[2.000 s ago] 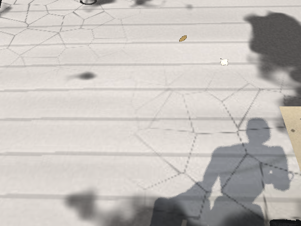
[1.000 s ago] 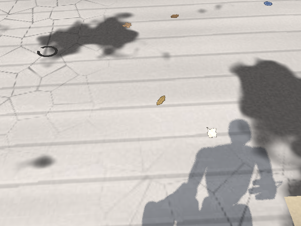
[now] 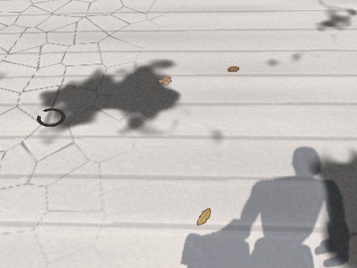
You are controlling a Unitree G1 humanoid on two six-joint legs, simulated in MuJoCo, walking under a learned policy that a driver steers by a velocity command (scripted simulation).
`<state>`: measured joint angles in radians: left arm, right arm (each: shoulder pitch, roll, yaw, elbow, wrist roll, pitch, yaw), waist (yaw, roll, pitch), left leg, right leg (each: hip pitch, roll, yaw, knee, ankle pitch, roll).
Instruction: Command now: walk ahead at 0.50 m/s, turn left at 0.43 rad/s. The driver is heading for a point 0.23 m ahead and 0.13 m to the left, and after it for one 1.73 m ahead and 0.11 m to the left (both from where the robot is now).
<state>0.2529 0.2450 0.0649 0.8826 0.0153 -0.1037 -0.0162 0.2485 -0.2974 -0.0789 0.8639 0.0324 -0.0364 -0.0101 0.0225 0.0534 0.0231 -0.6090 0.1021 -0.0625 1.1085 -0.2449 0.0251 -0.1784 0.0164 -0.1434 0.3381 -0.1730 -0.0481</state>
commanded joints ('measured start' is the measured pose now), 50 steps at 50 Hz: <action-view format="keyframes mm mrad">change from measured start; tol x32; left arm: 1 -52 127 30 -45 5 -22 14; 50 -70 103 8 -9 0 -3 -17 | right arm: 1 28 -33 -15 -54 -7 8 -1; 50 33 -73 -15 -23 -12 -51 -3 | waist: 1 -33 -122 9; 12 36 -93 83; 18 -122 146 -420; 50 -19 -153 -55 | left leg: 1 -83 44 -60 -64 140 -12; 15 265 -138 177 -546 90 119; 18 1033 293 -727 -768 41 407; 25 450 109 -144 -931 310 237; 37 603 124 -13 -945 256 177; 42 670 105 28 -634 706 109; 45 -46 -170 -50 183 -329 -2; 50 7 40 -20 56 -38 28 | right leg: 1 25 -277 136 -221 179 -132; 15 275 -298 -82 190 858 -59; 18 -466 1 121 1020 -433 53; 19 -562 -53 208 1066 -385 34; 39 -472 -103 158 176 191 9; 43 138 -103 178 190 131 -94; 45 575 -397 905 -43 -200 -292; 50 22 -249 431 -155 -15 -165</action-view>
